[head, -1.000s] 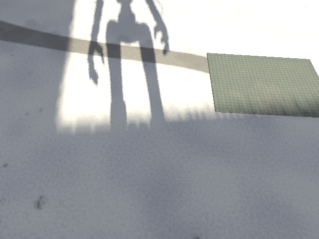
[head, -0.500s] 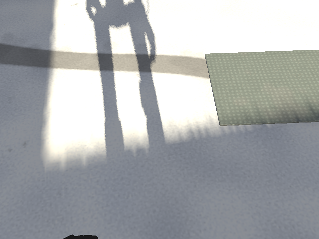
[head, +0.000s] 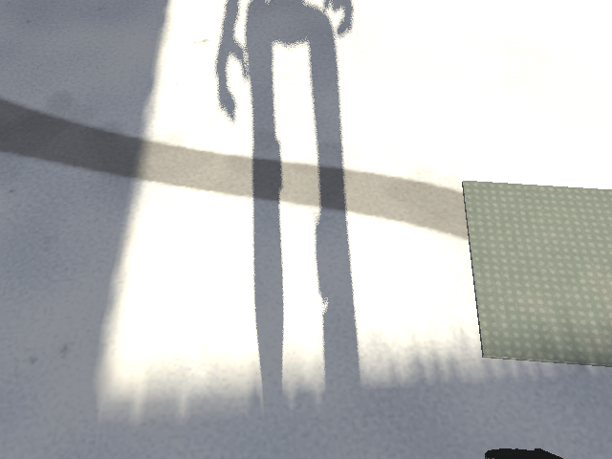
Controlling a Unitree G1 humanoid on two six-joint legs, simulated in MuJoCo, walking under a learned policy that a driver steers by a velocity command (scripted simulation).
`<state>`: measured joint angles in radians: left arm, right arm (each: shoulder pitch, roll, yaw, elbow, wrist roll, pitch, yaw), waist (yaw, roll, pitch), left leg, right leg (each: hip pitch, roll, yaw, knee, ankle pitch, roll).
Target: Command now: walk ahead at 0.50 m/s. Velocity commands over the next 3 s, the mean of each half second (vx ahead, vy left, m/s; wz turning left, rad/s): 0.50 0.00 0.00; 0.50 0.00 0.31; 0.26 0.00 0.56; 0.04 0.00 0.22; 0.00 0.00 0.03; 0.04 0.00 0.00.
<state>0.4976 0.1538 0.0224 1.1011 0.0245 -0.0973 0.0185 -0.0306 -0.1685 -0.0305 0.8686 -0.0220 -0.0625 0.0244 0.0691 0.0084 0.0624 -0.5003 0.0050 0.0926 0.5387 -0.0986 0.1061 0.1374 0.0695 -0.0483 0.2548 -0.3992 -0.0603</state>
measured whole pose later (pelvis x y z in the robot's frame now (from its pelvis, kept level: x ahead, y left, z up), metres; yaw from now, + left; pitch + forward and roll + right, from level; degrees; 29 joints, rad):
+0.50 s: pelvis +0.27 +0.01 +0.01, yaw +0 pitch +1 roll +1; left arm 0.02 0.18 0.03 0.89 0.02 -0.04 -0.03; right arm 0.48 -0.16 -0.03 1.07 -0.02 -0.10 -0.01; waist -0.07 -0.03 0.05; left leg 0.10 -0.09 0.07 0.18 -0.30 0.08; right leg -0.57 -0.06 -0.07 0.61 -0.05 -0.06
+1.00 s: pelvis +0.54 -0.01 +0.01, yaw +12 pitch +0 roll -1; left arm 0.42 0.17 0.04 1.03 0.02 -0.11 0.03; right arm 0.10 -0.20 -0.05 0.89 -0.03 -0.02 0.05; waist 0.03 0.03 0.06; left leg -0.63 0.08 0.09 0.72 -0.01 0.09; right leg 0.08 0.04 -0.28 0.22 -0.31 -0.05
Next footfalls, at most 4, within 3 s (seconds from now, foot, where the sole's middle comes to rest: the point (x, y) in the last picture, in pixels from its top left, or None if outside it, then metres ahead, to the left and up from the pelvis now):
0.02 left None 0.18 0.08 -0.76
0.58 right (374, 445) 0.48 -0.08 -0.76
1.12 left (290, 330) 0.74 0.12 -0.76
1.76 right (342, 277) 0.89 0.00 -0.76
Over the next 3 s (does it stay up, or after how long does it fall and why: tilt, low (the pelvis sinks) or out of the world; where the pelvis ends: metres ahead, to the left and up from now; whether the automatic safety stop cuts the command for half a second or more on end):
stays up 0.78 0.06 0.01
